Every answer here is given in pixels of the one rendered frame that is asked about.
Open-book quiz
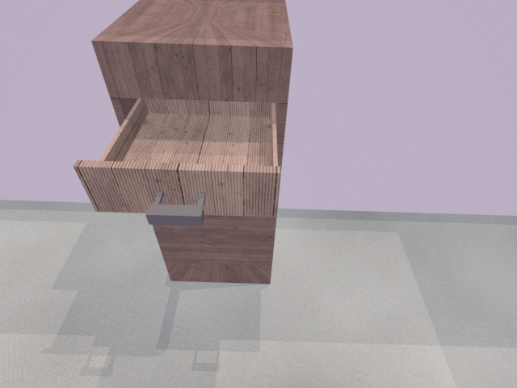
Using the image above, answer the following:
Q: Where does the cabinet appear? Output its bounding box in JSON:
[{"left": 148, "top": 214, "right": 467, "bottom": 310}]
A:
[{"left": 91, "top": 0, "right": 293, "bottom": 284}]

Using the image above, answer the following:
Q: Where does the drawer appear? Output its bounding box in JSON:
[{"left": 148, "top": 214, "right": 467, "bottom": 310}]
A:
[{"left": 74, "top": 99, "right": 280, "bottom": 217}]

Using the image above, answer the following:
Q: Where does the handle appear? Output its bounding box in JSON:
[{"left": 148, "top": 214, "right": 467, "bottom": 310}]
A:
[{"left": 146, "top": 192, "right": 206, "bottom": 226}]

